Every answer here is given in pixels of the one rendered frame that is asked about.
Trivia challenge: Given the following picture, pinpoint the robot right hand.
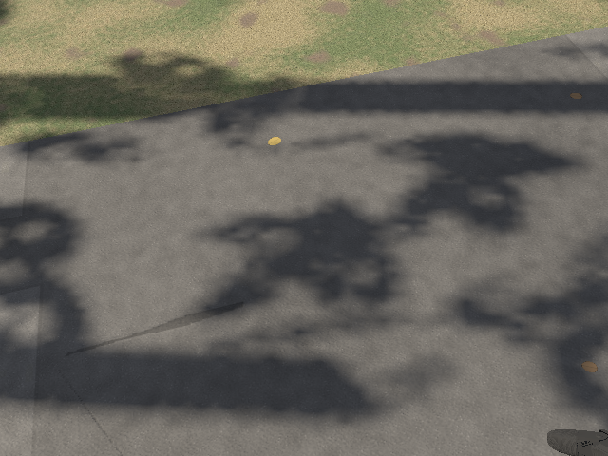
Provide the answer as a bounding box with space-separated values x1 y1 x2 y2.
547 429 608 456

